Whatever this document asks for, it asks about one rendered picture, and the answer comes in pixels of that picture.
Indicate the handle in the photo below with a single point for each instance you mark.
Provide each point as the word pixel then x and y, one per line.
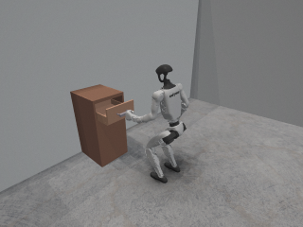
pixel 122 114

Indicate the humanoid robot head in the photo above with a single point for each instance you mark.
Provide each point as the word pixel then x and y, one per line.
pixel 165 69

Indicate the robot left hand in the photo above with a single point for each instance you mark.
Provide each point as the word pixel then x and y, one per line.
pixel 129 114

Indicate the robot right forearm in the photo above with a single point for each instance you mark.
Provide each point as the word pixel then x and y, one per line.
pixel 182 111

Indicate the robot left foot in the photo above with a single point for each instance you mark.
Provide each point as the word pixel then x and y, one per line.
pixel 156 177

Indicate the cabinet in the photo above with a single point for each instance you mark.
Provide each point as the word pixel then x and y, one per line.
pixel 100 142

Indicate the robot right upper arm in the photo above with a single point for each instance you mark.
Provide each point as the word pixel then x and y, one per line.
pixel 183 96

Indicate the drawer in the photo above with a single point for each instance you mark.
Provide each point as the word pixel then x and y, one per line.
pixel 107 111

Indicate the robot left forearm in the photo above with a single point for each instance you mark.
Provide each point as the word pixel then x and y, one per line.
pixel 142 119

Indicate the robot left upper arm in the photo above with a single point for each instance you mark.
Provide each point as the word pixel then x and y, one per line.
pixel 156 98

